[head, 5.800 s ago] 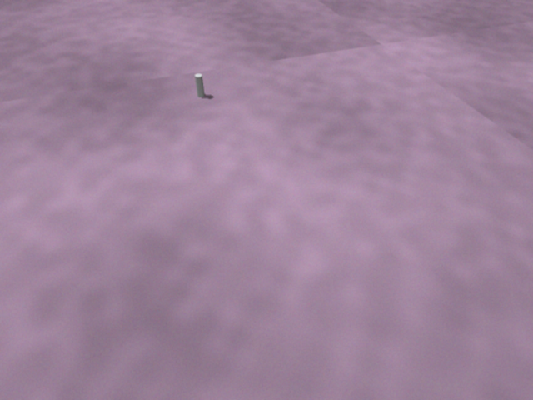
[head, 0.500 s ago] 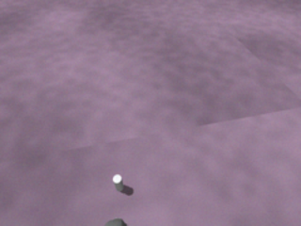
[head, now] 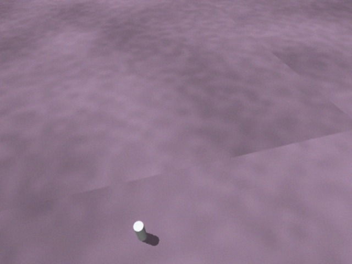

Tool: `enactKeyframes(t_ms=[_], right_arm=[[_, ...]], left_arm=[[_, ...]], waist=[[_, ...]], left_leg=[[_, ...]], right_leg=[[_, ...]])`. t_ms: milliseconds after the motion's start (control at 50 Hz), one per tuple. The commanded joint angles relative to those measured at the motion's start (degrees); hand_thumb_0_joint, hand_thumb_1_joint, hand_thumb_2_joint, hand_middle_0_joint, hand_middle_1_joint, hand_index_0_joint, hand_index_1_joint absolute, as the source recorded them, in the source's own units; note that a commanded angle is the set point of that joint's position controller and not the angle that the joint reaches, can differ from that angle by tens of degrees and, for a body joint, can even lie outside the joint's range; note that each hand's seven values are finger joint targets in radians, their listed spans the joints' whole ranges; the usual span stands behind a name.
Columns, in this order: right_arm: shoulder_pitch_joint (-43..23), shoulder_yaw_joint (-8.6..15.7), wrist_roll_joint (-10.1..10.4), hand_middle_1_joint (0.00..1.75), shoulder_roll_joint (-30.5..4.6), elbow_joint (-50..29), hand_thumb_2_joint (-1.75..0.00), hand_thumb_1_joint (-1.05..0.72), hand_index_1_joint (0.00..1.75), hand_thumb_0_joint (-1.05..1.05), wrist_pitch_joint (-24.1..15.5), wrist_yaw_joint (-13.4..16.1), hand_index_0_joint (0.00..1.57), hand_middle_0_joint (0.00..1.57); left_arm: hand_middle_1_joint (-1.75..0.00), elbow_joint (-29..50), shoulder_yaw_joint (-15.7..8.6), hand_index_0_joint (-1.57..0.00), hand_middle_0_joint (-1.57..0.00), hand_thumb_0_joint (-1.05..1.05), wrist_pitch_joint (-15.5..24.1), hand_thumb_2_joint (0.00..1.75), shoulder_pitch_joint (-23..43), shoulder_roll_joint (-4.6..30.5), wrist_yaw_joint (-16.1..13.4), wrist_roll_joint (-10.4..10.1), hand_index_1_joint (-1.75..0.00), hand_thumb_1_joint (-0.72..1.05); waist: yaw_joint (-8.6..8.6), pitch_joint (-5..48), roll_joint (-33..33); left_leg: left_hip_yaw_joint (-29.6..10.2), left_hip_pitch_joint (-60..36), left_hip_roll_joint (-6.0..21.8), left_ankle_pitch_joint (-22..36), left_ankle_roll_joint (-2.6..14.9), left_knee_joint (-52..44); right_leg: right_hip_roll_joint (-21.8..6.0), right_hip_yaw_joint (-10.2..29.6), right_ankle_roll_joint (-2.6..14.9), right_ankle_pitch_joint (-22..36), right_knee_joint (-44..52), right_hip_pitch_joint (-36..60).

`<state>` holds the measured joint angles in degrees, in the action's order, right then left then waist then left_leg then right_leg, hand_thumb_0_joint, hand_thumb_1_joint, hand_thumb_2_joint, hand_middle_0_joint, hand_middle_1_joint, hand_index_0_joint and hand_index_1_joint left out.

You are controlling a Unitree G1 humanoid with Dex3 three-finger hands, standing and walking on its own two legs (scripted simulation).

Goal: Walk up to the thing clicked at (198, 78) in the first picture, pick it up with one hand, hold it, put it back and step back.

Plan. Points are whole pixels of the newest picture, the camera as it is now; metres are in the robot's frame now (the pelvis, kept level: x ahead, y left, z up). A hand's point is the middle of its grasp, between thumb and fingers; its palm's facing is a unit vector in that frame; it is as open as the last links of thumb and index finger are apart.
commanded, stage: walk up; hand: left
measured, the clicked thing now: (140, 231) +0.42 +0.19 -0.68
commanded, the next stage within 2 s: stand in 1.40 s
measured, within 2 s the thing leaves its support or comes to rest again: neither
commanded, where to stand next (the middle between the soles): +0.08 -0.01 m, yaw +0 degrees
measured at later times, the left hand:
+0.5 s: hand out of the picture +0.14 +0.27 -0.14, palm faces +0.01 -0.94 -0.33, open 7.4 cm
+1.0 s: hand out of the picture +0.12 +0.28 -0.15, palm faces +0.06 -0.94 -0.35, open 7.4 cm
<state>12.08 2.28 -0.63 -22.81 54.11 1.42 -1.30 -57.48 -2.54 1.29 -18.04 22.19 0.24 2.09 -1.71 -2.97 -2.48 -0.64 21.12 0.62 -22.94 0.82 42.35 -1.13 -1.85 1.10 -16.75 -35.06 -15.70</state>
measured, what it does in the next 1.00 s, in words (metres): stands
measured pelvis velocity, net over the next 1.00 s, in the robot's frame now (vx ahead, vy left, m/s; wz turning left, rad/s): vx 0.05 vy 0.01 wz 0.05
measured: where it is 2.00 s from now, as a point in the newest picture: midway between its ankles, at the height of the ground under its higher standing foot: outside the picture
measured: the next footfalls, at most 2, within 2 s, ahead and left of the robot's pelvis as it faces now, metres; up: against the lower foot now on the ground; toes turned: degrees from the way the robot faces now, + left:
none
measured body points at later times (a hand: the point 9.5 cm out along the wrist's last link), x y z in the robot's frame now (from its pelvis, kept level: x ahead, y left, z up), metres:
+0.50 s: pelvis +0.04 +0.01 +0.01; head +0.05 +0.02 +0.46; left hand +0.14 +0.31 -0.12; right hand +0.13 -0.30 -0.11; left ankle +0.04 +0.14 -0.73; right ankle +0.03 -0.12 -0.73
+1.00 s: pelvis +0.05 +0.01 +0.01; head +0.06 +0.02 +0.46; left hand +0.11 +0.32 -0.12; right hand +0.16 -0.29 -0.12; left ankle +0.04 +0.14 -0.73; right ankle +0.03 -0.12 -0.73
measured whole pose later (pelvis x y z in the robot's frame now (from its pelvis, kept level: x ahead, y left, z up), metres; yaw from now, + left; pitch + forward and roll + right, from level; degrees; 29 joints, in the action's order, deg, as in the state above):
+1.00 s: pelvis +0.05 +0.01 +0.01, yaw +3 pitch -3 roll +0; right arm 5.4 0.3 -0.4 -20.6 62.8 -0.9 -0.5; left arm -62.4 -1.2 -0.2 -5.7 21.7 0.6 0.1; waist -1.0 -4.5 0.7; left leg -2.3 10.4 0.1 -16.8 -0.5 30.0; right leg -2.7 -4.2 -0.8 -18.3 -29.4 -8.1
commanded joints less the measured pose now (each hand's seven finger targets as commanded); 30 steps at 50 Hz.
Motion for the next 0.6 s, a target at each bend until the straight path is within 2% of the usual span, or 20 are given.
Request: enactKeyframes(t_ms=[0,40,60,80,100,120,140,160,180,200,240,280,320,380,480,580], right_arm=[[-0.6,1.8,0.6,0.30,-9.9,-1.6,-0.90,-0.90,0.30,0.00,-2.4,0.5,0.20,0.20],[0.0,1.5,0.4,0.30,-9.7,-0.9,-0.90,-0.90,0.30,0.00,-3.0,0.7,0.20,0.20],[0.4,1.2,0.5,0.30,-9.2,-0.4,-0.90,-0.90,0.30,0.00,-3.4,0.8,0.20,0.20],[1.0,1.3,0.4,0.30,-9.2,0.4,-0.90,-0.90,0.30,0.00,-3.8,1.0,0.20,0.20],[1.0,1.5,0.3,0.30,-9.6,0.9,-0.90,-0.90,0.30,0.00,-4.2,1.3,0.20,0.20],[1.1,1.9,0.0,0.30,-11.1,1.1,-0.90,-0.90,0.30,0.00,-4.6,1.7,0.20,0.20],[0.1,2.2,-0.1,0.30,-12.8,0.8,-0.90,-0.90,0.30,0.00,-4.9,1.9,0.20,0.20],[-2.7,2.1,0.4,0.30,-13.9,0.6,-0.90,-0.90,0.30,0.00,-4.8,1.7,0.20,0.20],[-3.4,2.2,0.8,0.30,-14.6,0.9,-0.90,-0.90,0.30,0.00,-4.5,1.3,0.20,0.20],[-3.9,1.7,0.7,0.30,-13.3,1.2,-0.90,-0.90,0.30,0.00,-4.3,1.2,0.20,0.20],[-4.4,1.1,0.6,0.30,-11.4,1.4,-0.90,-0.90,0.30,0.00,-4.2,1.2,0.20,0.20],[-4.1,0.8,0.4,0.30,-11.2,2.4,-0.90,-0.90,0.30,0.00,-4.4,1.3,0.20,0.20],[-4.5,0.8,0.6,0.30,-11.4,2.8,-0.90,-0.90,0.30,0.00,-4.6,1.3,0.20,0.20],[-5.2,0.7,0.7,0.30,-11.1,3.2,-0.90,-0.90,0.30,0.00,-4.5,1.4,0.20,0.20],[-6.8,0.9,0.6,0.30,-11.7,3.7,-0.90,-0.90,0.30,0.00,-4.1,1.6,0.20,0.20],[-7.6,0.7,0.6,0.30,-11.4,4.1,-0.90,-0.90,0.30,0.00,-4.0,1.6,0.20,0.20]], left_arm=[[-0.30,5.3,-2.4,-0.20,-0.20,0.00,2.5,0.90,6.7,13.8,-0.8,-0.6,-0.30,0.90],[-0.30,5.2,-2.4,-0.20,-0.20,0.00,2.3,0.90,6.7,14.5,-0.5,-0.7,-0.30,0.90],[-0.30,5.3,-2.3,-0.20,-0.20,0.00,2.0,0.90,7.2,14.3,-0.4,-1.0,-0.30,0.90],[-0.30,5.2,-2.0,-0.20,-0.20,0.00,1.6,0.90,7.7,13.9,-0.3,-1.4,-0.30,0.90],[-0.30,5.3,-1.7,-0.20,-0.20,0.00,1.5,0.90,7.8,12.6,-0.3,-1.8,-0.30,0.90],[-0.30,5.4,-1.1,-0.20,-0.20,0.00,1.4,0.90,7.4,11.3,-0.3,-2.1,-0.30,0.90],[-0.30,5.2,-0.8,-0.20,-0.20,0.00,1.4,0.90,6.1,10.2,-0.3,-2.6,-0.30,0.90],[-0.30,3.9,-0.9,-0.20,-0.20,0.00,1.2,0.90,5.2,10.4,-0.4,-2.8,-0.30,0.90],[-0.30,3.2,-1.1,-0.20,-0.20,0.00,1.1,0.90,6.0,11.5,-0.6,-2.3,-0.30,0.90],[-0.30,3.0,-1.1,-0.20,-0.20,0.00,1.2,0.90,7.0,11.7,-0.6,-1.9,-0.30,0.90],[-0.30,2.6,-1.1,-0.20,-0.20,0.00,1.4,0.90,8.1,12.1,-0.6,-1.9,-0.30,0.90],[-0.30,2.4,-0.9,-0.20,-0.20,0.00,1.5,0.90,9.1,12.3,-0.6,-2.0,-0.30,0.90],[-0.30,2.0,-0.8,-0.20,-0.20,0.00,1.4,0.90,9.5,12.0,-0.6,-2.1,-0.30,0.90],[-0.30,1.2,-0.5,-0.20,-0.20,0.00,1.2,0.90,11.2,11.7,-0.6,-2.1,-0.30,0.90],[-0.30,0.2,-0.4,-0.20,-0.20,0.00,0.9,0.90,12.8,11.8,-0.4,-2.0,-0.30,0.90],[-0.30,-0.7,-0.6,-0.20,-0.20,0.00,0.9,0.90,14.2,12.1,-0.3,-1.9,-0.30,0.90]], waist=[[1.95,-2.0,12.3],[1.53,1.3,13.6],[1.73,2.5,13.1],[2.30,3.8,12.0],[2.48,5.2,11.1],[2.38,7.1,8.7],[1.28,9.0,4.5],[-0.51,8.2,2.9],[-0.22,6.1,1.5],[0.06,5.1,1.3],[0.68,3.6,0.4],[0.91,3.0,-0.9],[0.83,3.6,-1.8],[0.95,3.5,-1.2],[1.19,4.2,-0.5],[1.32,5.2,2.1]], left_leg=[[-2.1,1.6,0.9,-0.1,0.00,-1.2],[-0.3,-2.5,0.4,0.7,-0.26,-5.5],[0.8,-4.9,-0.2,3.1,-0.40,-10.9],[1.2,-8.6,-0.5,8.0,-0.29,-16.2],[-0.3,-11.4,0.6,13.6,0.21,-18.6],[-3.4,-15.2,2.8,20.3,1.03,-18.4],[-9.1,-16.9,7.6,27.2,2.93,-18.4],[-12.2,-13.0,9.7,21.8,4.97,-17.8],[-11.8,-9.5,9.5,14.8,5.72,-17.7],[-10.3,-7.6,8.5,12.4,4.90,-18.4],[-6.4,-5.9,5.4,14.5,3.09,-17.3],[-5.5,-5.3,4.6,17.3,2.51,-16.9],[-5.9,-6.9,5.4,21.2,2.83,-16.9],[-6.5,-6.8,5.8,21.9,3.16,-17.3],[-6.2,-7.1,5.3,17.9,3.13,-17.9],[-5.3,-8.5,4.4,21.2,2.79,-16.3]], right_leg=[[-11.9,15.3,6.76,-5.7,20.0,-0.3],[-11.9,13.0,6.99,2.2,16.8,1.9],[-11.1,11.1,6.71,6.2,13.8,3.3],[-10.3,9.0,5.67,9.9,11.0,3.1],[-9.5,7.1,4.27,15.1,8.6,3.4],[-8.5,5.5,2.78,18.5,6.0,1.9],[-5.6,3.3,0.91,17.2,3.2,1.1],[-3.0,1.8,0.11,5.0,5.6,2.0],[-2.7,1.9,0.79,-1.9,7.3,3.7],[-3.5,3.0,1.17,-1.8,8.6,5.2],[-5.1,4.7,2.38,2.6,9.9,5.6],[-5.8,4.6,2.93,8.9,9.1,6.6],[-5.5,3.5,2.85,11.3,8.3,7.1],[-4.8,2.8,2.36,11.1,8.5,7.7],[-4.7,2.8,2.27,9.2,9.8,9.2],[-5.6,3.2,2.33,11.5,10.8,10.1]])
